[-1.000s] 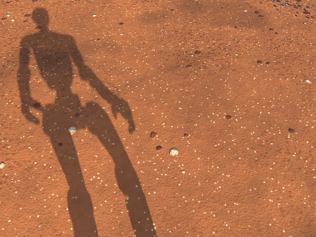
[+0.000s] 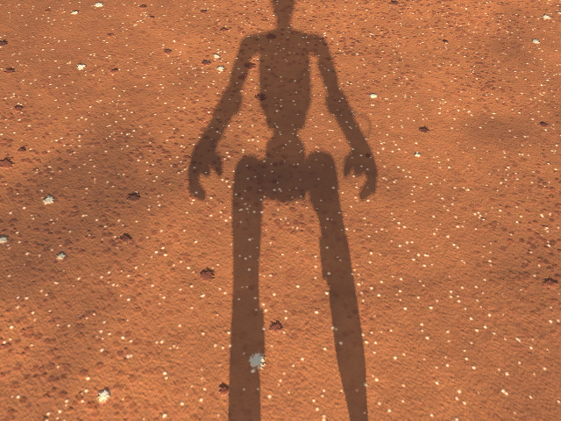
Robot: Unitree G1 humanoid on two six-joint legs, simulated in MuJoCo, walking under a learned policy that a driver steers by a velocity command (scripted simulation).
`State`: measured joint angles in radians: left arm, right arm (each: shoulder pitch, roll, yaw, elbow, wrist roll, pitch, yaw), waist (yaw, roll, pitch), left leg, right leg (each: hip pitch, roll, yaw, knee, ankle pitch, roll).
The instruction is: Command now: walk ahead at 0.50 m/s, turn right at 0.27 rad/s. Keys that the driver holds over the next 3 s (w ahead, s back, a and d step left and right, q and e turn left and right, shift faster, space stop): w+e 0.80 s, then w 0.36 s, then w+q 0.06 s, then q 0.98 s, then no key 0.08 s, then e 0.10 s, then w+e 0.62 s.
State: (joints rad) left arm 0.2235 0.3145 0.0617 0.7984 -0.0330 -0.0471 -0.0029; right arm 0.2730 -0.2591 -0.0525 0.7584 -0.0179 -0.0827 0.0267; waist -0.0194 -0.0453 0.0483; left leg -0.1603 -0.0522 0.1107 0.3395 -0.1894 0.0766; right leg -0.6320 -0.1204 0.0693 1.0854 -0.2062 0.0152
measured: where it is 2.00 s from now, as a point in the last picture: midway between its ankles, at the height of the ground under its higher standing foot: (392, 285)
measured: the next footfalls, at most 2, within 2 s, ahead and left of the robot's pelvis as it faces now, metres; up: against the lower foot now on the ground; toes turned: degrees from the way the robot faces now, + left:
right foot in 0.32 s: +0.34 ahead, -0.15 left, +0.00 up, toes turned -13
left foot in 0.78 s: +0.67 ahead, -0.04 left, +0.00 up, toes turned -31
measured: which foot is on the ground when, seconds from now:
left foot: down 0.00-0.32, up 0.34-0.76, down 0.78-1.00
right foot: up 0.00-0.30, down 0.32-0.78, up 0.80-1.00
